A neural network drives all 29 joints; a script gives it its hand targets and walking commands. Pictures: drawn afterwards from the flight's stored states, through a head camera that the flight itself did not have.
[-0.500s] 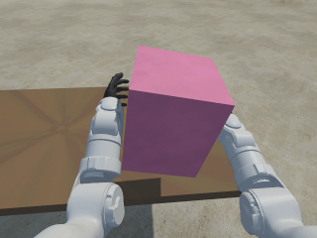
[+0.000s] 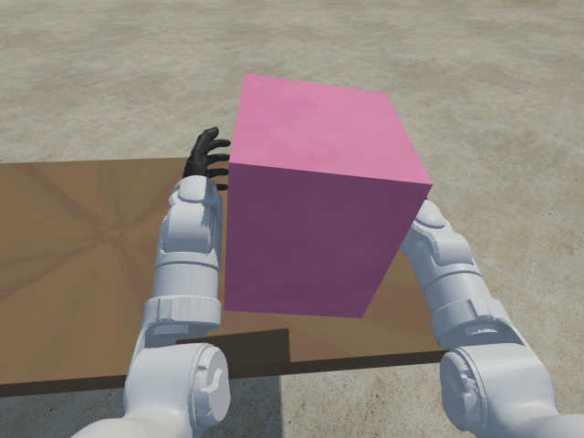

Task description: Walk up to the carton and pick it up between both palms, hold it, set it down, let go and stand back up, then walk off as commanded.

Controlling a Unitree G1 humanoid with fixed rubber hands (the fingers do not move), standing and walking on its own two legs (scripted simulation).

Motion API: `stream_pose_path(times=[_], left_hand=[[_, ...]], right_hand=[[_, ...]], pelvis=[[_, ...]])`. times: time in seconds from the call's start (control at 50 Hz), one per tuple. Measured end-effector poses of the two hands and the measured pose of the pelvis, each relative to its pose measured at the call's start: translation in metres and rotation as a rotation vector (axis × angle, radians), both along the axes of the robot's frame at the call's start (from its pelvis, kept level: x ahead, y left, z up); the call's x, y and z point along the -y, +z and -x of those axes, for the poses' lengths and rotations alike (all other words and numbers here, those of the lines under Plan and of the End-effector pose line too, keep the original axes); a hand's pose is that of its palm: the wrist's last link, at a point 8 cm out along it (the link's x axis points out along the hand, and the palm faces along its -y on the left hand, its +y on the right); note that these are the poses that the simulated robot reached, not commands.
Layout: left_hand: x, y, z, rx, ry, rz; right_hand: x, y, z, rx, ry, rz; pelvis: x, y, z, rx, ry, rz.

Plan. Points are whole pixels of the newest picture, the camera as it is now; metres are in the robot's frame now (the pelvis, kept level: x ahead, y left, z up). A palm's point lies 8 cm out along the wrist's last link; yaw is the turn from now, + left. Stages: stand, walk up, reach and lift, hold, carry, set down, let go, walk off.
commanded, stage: reach and lift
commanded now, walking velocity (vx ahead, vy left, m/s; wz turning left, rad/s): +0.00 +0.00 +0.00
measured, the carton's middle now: (305, 200) +0.38 +0.00 +0.16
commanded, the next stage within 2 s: hold in 0.04 s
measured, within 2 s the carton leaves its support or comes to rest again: neither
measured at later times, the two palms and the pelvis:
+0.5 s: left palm (189, 176) +0.36 +0.15 +0.22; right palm (410, 194) +0.36 -0.14 +0.18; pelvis +0.00 +0.00 +0.00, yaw +0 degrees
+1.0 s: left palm (184, 179) +0.35 +0.15 +0.22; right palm (409, 197) +0.36 -0.13 +0.19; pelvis -0.01 +0.00 +0.00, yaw +0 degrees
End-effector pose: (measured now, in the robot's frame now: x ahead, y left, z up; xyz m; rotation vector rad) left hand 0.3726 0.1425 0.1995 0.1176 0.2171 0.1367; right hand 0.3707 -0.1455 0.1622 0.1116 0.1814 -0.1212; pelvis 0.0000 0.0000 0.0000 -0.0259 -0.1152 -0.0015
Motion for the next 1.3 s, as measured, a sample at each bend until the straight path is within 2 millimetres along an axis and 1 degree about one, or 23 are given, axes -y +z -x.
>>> stream_pose_path(times=[0.06,0.18,0.26,0.34,0.46,0.6,0.78,1.3], left_hand=[[0.000,-0.001,0.000,-0.005,0.001,0.000],[-0.001,0.005,0.001,0.015,0.005,0.003],[-0.002,0.006,0.002,0.011,0.007,0.003],[-0.003,0.010,0.005,0.021,0.011,0.005],[-0.005,0.020,0.011,0.044,0.015,0.010],[-0.008,0.024,0.019,0.039,0.015,0.008],[-0.010,0.024,0.023,0.033,0.009,-0.001],[-0.012,0.023,0.021,0.030,0.004,-0.005]], right_hand=[[0.000,0.000,0.000,-0.005,0.001,0.003],[-0.001,0.007,-0.001,0.016,0.004,-0.002],[-0.002,0.008,0.000,0.011,0.006,-0.001],[-0.003,0.011,0.001,0.021,0.009,-0.011],[-0.005,0.021,0.005,0.045,0.012,-0.016],[-0.008,0.025,0.012,0.040,0.015,-0.013],[-0.010,0.025,0.017,0.035,0.017,0.010],[-0.011,0.024,0.015,0.033,0.015,0.012]], pelvis=[[0.000,0.000,0.000,0.000,0.000,0.000],[0.000,0.000,0.000,0.001,0.000,0.000],[0.000,0.000,0.000,0.003,0.000,0.000],[0.000,0.000,0.001,0.008,0.001,0.000],[0.000,0.000,0.002,0.023,0.001,0.000],[0.000,-0.001,0.006,0.041,0.002,0.000],[0.000,-0.001,0.009,0.047,0.002,0.000],[0.000,-0.001,0.008,0.046,0.002,0.000]])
